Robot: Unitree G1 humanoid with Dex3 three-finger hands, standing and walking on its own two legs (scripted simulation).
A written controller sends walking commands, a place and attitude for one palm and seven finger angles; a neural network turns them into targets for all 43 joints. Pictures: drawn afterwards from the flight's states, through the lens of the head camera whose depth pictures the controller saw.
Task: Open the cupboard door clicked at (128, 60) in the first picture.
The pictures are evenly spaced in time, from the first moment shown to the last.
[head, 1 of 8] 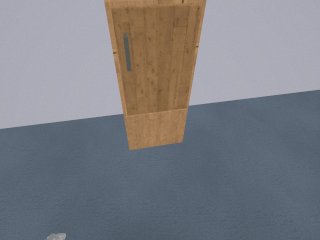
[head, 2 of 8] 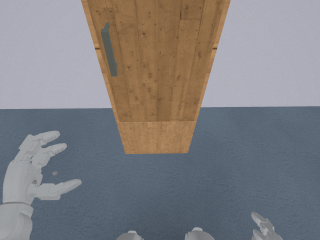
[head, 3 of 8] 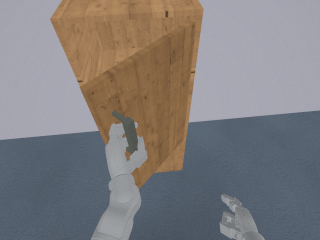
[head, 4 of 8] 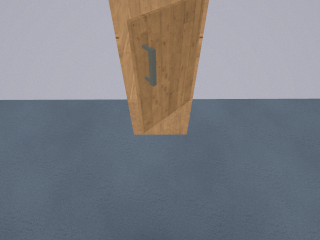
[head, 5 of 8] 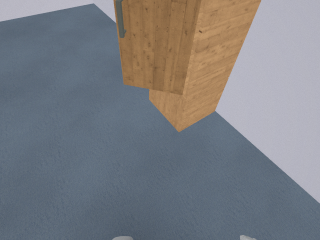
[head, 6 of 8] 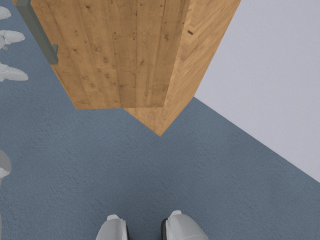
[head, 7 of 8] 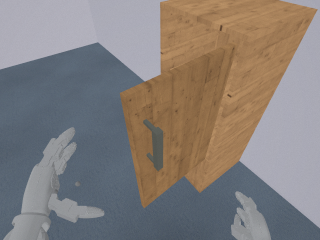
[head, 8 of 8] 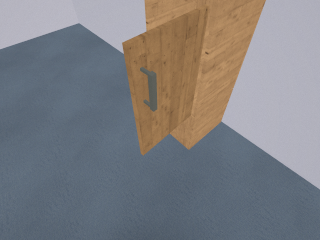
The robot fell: no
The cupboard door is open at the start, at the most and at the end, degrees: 0 93 93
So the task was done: yes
